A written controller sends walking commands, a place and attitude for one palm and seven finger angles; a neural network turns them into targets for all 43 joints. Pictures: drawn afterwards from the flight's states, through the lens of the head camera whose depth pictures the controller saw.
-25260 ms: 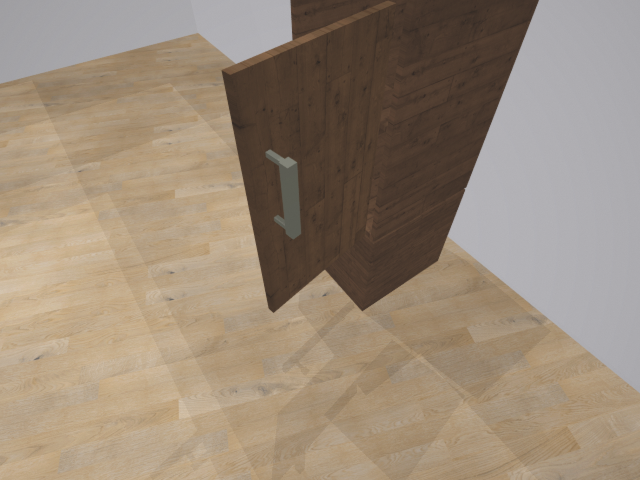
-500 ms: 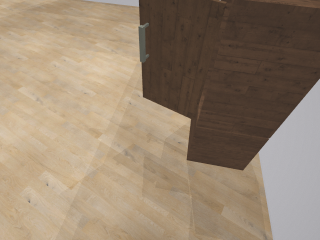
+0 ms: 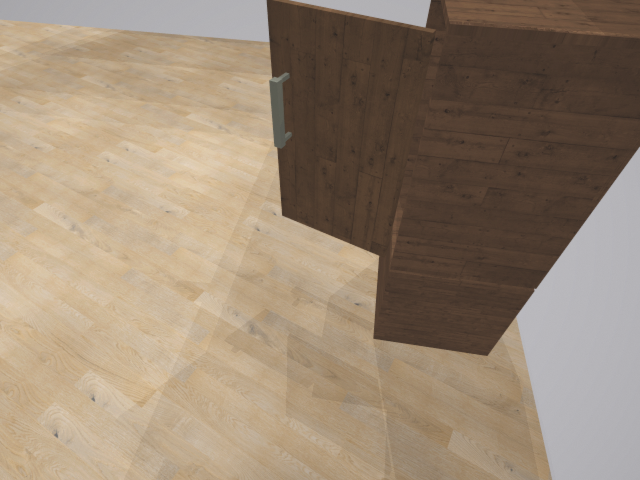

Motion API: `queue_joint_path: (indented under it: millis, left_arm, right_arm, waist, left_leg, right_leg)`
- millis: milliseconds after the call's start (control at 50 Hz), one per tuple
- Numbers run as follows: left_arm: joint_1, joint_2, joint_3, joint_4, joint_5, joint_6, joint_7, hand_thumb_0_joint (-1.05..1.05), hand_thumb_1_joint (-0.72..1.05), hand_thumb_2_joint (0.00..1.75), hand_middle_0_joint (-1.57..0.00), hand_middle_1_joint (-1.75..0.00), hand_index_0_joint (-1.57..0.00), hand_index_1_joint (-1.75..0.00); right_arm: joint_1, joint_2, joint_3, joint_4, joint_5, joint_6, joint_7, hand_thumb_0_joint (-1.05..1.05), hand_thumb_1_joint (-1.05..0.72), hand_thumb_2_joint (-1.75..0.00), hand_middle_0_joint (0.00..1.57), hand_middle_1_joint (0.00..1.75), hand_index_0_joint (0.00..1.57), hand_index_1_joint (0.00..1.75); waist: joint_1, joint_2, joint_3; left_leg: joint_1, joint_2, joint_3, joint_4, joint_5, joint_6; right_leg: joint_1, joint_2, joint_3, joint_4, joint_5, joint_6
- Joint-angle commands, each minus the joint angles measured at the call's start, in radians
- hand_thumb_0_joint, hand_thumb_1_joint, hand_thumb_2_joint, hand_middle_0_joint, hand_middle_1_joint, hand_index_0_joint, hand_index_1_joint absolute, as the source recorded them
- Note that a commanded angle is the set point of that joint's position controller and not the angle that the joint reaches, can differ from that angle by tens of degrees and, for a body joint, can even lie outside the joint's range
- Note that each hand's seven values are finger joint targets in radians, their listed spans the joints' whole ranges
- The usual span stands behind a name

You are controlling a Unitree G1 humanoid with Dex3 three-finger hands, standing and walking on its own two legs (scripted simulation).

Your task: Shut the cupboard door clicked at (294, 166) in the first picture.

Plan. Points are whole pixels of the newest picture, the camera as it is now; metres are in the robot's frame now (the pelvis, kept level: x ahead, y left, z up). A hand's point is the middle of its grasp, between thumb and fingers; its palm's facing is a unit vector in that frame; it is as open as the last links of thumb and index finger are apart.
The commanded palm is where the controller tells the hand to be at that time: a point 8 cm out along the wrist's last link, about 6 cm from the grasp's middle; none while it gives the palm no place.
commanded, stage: let the arm hang, fingers relaxed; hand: left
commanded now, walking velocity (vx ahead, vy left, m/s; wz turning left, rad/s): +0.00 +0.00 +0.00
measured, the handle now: (282, 111) +0.87 +0.13 +0.02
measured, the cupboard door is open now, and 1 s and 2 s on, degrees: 70 70 70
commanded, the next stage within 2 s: look to check the result in 0.06 s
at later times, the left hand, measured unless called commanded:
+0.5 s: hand out of the picture -0.02 +0.16 -0.18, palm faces +0.02 -0.98 -0.20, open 7.4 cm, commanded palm none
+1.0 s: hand out of the picture +0.02 +0.17 -0.18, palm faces +0.09 -0.97 -0.22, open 7.3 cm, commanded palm none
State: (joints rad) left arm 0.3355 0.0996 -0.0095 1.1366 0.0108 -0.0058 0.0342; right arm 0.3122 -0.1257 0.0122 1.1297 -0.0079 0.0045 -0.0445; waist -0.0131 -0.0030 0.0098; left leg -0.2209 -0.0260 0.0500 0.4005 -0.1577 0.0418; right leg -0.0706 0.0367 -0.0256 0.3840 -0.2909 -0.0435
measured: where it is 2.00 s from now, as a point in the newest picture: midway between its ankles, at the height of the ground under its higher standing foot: outside the picture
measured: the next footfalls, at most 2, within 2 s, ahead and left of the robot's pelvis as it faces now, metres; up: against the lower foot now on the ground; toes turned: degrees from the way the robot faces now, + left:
right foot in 1.46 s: +0.09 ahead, -0.14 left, +0.00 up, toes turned +21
left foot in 1.78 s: -0.02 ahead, +0.10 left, +0.00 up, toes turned +38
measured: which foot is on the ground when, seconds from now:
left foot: down 0.00-1.00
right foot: down 0.00-1.00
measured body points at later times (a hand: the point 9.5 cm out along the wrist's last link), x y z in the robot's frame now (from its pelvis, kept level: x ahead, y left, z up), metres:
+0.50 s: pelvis +0.01 -0.01 +0.00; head +0.02 -0.01 +0.45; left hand -0.02 +0.22 -0.16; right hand +0.00 -0.23 -0.16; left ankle +0.04 +0.09 -0.74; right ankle -0.05 -0.09 -0.74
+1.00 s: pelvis +0.01 -0.01 -0.01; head +0.03 -0.01 +0.44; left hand +0.01 +0.22 -0.16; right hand +0.02 -0.24 -0.17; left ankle +0.04 +0.09 -0.74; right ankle -0.05 -0.09 -0.74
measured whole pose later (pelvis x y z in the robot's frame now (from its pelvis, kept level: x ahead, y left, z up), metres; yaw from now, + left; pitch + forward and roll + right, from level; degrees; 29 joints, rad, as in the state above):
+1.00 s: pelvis +0.01 -0.01 -0.01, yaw +4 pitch -1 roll +0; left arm 0.27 0.16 0.03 1.07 0.02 0.01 0.04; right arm 0.28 -0.17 -0.01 1.09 -0.01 0.04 -0.03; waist -0.03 0.01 0.06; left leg -0.30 -0.02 0.00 0.58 -0.26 0.02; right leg -0.08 0.04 -0.10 0.46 -0.37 -0.06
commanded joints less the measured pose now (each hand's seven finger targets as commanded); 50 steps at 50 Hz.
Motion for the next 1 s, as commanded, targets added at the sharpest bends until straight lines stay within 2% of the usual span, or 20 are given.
queue_joint_path:
  millis: [0,20,100,220,260,360,420,520,580,620,700,780,820,860,920,960,980]
  left_arm:
    - [0.108,0.107,0.024,-0.003,-0.006,-0.008,0.013,0.0,0.9,0.9,-0.2,-0.3,-0.2,-0.3]
    - [0.106,0.113,0.027,-0.005,-0.005,-0.009,0.014,0.0,0.9,0.9,-0.2,-0.3,-0.2,-0.3]
    - [0.099,0.117,0.027,-0.006,-0.006,-0.009,0.014,0.0,0.9,0.9,-0.2,-0.3,-0.2,-0.3]
    - [0.097,0.134,0.029,-0.01,-0.006,-0.013,0.015,0.0,0.9,0.9,-0.2,-0.3,-0.2,-0.3]
    - [0.094,0.134,0.027,-0.009,-0.006,-0.013,0.015,0.0,0.9,0.9,-0.2,-0.3,-0.2,-0.3]
    - [0.083,0.147,0.027,-0.009,-0.006,-0.014,0.015,0.0,0.9,0.9,-0.2,-0.3,-0.2,-0.3]
    - [0.085,0.154,0.029,-0.011,-0.005,-0.016,0.014,0.0,0.9,0.9,-0.2,-0.3,-0.2,-0.3]
    - [0.069,0.166,0.03,-0.013,-0.004,-0.016,0.014,0.0,0.9,0.9,-0.2,-0.3,-0.2,-0.3]
    - [0.056,0.167,0.029,-0.015,-0.005,-0.015,0.013,0.0,0.9,0.9,-0.2,-0.3,-0.2,-0.3]
    - [0.056,0.172,0.03,-0.017,-0.005,-0.016,0.013,0.0,0.9,0.9,-0.2,-0.3,-0.2,-0.3]
    - [0.038,0.174,0.031,-0.017,-0.006,-0.014,0.011,0.0,0.9,0.9,-0.2,-0.3,-0.2,-0.3]
    - [0.028,0.173,0.032,-0.022,-0.006,-0.012,0.012,0.0,0.9,0.9,-0.2,-0.3,-0.2,-0.3]
    - [0.047,0.158,0.038,-0.028,-0.006,-0.003,0.017,0.0,0.9,0.9,-0.2,-0.3,-0.2,-0.3]
    - [0.042,0.182,0.051,-0.046,-0.005,0.004,0.019,0.0,0.9,0.9,-0.2,-0.3,-0.2,-0.3]
    - [0.034,0.208,0.075,-0.082,0.001,0.01,0.023,0.0,0.9,0.9,-0.2,-0.3,-0.2,-0.3]
    - [0.021,0.225,0.085,-0.112,0.004,0.012,0.023,0.0,0.9,0.9,-0.2,-0.3,-0.2,-0.3]
    - [0.009,0.232,0.09,-0.124,0.01,0.012,0.024,0.0,0.9,0.9,-0.2,-0.3,-0.2,-0.3]
  right_arm:
    - [0.074,-0.094,-0.015,-0.022,-0.004,-0.008,-0.005,0.0,-0.9,-0.9,0.2,0.3,0.2,0.3]
    - [0.079,-0.093,-0.015,-0.022,-0.002,-0.009,-0.005,0.0,-0.9,-0.9,0.2,0.3,0.2,0.3]
    - [0.075,-0.097,-0.016,-0.021,-0.003,-0.009,-0.005,0.0,-0.9,-0.9,0.2,0.3,0.2,0.3]
    - [0.068,-0.113,-0.02,-0.022,0.0,-0.01,-0.004,0.0,-0.9,-0.9,0.2,0.3,0.2,0.3]
    - [0.06,-0.114,-0.02,-0.021,-0.002,-0.008,-0.004,0.0,-0.9,-0.9,0.2,0.3,0.2,0.3]
    - [0.053,-0.127,-0.021,-0.021,-0.002,-0.006,-0.003,0.0,-0.9,-0.9,0.2,0.3,0.2,0.3]
    - [0.039,-0.138,-0.023,-0.026,0.001,-0.008,-0.004,0.0,-0.9,-0.9,0.2,0.3,0.2,0.3]
    - [0.023,-0.15,-0.024,-0.029,0.001,-0.008,-0.003,0.0,-0.9,-0.9,0.2,0.3,0.2,0.3]
    - [0.016,-0.153,-0.023,-0.028,-0.001,-0.007,-0.003,0.0,-0.9,-0.9,0.2,0.3,0.2,0.3]
    - [0.013,-0.159,-0.024,-0.03,0.0,-0.008,-0.003,0.0,-0.9,-0.9,0.2,0.3,0.2,0.3]
    - [0.005,-0.163,-0.023,-0.03,-0.003,-0.009,-0.003,0.0,-0.9,-0.9,0.2,0.3,0.2,0.3]
    - [0.005,-0.157,-0.021,-0.034,-0.003,-0.008,-0.002,0.0,-0.9,-0.9,0.2,0.3,0.2,0.3]
    - [0.016,-0.129,-0.018,-0.039,-0.002,0.0,-0.001,0.0,-0.9,-0.9,0.2,0.3,0.2,0.3]
    - [0.008,-0.14,-0.026,-0.055,-0.004,0.009,0.002,0.0,-0.9,-0.9,0.2,0.3,0.2,0.3]
    - [-0.005,-0.138,-0.04,-0.088,-0.006,0.022,0.007,0.0,-0.9,-0.9,0.2,0.3,0.2,0.3]
    - [-0.036,-0.134,-0.052,-0.119,-0.01,0.036,0.012,0.0,-0.9,-0.9,0.2,0.3,0.2,0.3]
    - [-0.051,-0.136,-0.059,-0.136,-0.011,0.04,0.016,0.0,-0.9,-0.9,0.2,0.3,0.2,0.3]
  waist:
    - [0.008,0.013,0.099]
    - [0.009,0.014,0.081]
    - [0.007,0.009,0.09]
    - [0.007,-0.001,0.065]
    - [0.006,-0.011,0.08]
    - [0.002,0.003,0.087]
    - [0.005,-0.008,0.065]
    - [0.004,0.007,0.06]
    - [0.002,0.008,0.079]
    - [0.004,0.0,0.062]
    - [0.003,0.017,0.067]
    - [0.003,0.008,0.066]
    - [0.009,-0.007,0.057]
    - [0.012,-0.018,0.053]
    - [0.018,-0.074,0.033]
    - [0.024,-0.122,0.067]
    - [0.024,-0.122,0.078]
  left_leg:
    - [0.034,0.119,-0.135,-0.066,0.058,0.006]
    - [0.035,0.121,-0.134,-0.059,0.083,0.008]
    - [0.043,0.12,-0.134,-0.058,0.086,0.007]
    - [0.062,0.124,-0.128,-0.044,0.12,0.009]
    - [0.061,0.122,-0.126,-0.045,0.108,0.007]
    - [0.064,0.124,-0.124,-0.045,0.108,0.006]
    - [0.083,0.126,-0.12,-0.037,0.13,0.008]
    - [0.092,0.129,-0.118,-0.039,0.139,0.006]
    - [0.084,0.129,-0.12,-0.045,0.128,0.004]
    - [0.093,0.13,-0.119,-0.042,0.133,0.004]
    - [0.091,0.131,-0.122,-0.051,0.134,0.002]
    - [0.081,0.129,-0.125,-0.043,0.163,0.001]
    - [0.044,0.12,-0.128,-0.009,0.188,-0.001]
    - [-0.014,0.106,-0.13,0.033,0.177,-0.005]
    - [-0.104,0.065,-0.094,0.174,0.119,-0.018]
    - [-0.197,0.05,-0.052,0.365,-0.189,-0.037]
    - [-0.236,0.062,-0.041,0.448,-0.29,-0.043]
  right_leg:
    - [-0.137,-0.125,0.109,-0.097,0.081,-0.017]
    - [-0.118,-0.125,0.104,-0.095,0.098,-0.018]
    - [-0.123,-0.126,0.106,-0.096,0.104,-0.017]
    - [-0.104,-0.129,0.106,-0.1,0.144,-0.017]
    - [-0.111,-0.13,0.111,-0.103,0.146,-0.015]
    - [-0.11,-0.131,0.113,-0.107,0.153,-0.015]
    - [-0.1,-0.131,0.114,-0.107,0.191,-0.012]
    - [-0.092,-0.132,0.115,-0.109,0.204,-0.01]
    - [-0.094,-0.134,0.116,-0.113,0.197,-0.01]
    - [-0.087,-0.133,0.116,-0.115,0.203,-0.009]
    - [-0.084,-0.133,0.117,-0.116,0.189,-0.011]
    - [-0.069,-0.137,0.102,-0.101,0.213,-0.008]
    - [-0.048,-0.148,0.078,-0.06,0.242,-0.003]
    - [-0.029,-0.17,0.068,-0.02,0.265,-0.011]
    - [0.006,-0.251,0.082,0.006,0.361,-0.062]
    - [0.003,-0.348,0.121,-0.007,0.484,-0.137]
    - [0.007,-0.388,0.124,0.002,0.555,-0.169]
